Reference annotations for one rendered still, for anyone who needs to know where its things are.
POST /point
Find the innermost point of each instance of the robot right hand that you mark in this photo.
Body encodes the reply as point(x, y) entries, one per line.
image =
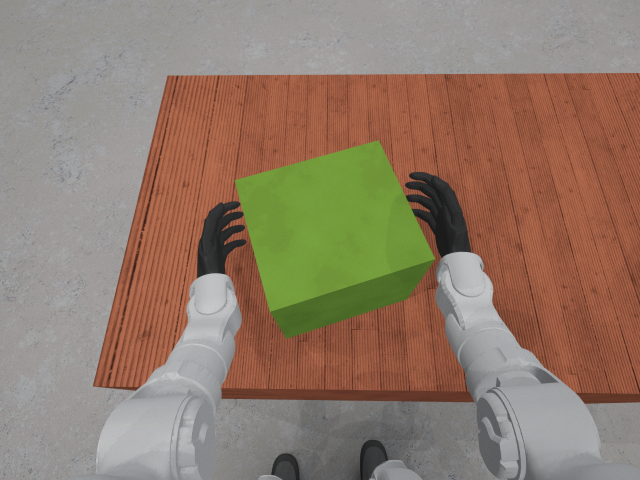
point(446, 218)

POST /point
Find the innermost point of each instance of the robot left upper arm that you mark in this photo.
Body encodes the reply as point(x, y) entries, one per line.
point(158, 438)

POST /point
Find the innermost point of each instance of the left robot foot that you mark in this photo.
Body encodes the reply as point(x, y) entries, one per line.
point(286, 467)

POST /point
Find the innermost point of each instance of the robot right forearm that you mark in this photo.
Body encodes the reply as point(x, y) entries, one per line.
point(483, 345)

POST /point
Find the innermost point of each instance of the right robot shin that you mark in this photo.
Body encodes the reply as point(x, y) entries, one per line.
point(388, 464)

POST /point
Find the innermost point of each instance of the robot right upper arm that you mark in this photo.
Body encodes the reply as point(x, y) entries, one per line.
point(542, 432)

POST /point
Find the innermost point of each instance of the robot left hand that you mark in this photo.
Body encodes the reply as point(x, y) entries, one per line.
point(212, 252)

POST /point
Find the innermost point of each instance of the carton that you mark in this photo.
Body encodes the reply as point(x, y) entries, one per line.
point(334, 237)

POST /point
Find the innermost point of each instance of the robot left forearm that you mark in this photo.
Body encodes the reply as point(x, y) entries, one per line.
point(200, 361)

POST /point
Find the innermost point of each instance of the pedestal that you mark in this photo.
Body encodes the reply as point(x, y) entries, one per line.
point(546, 170)

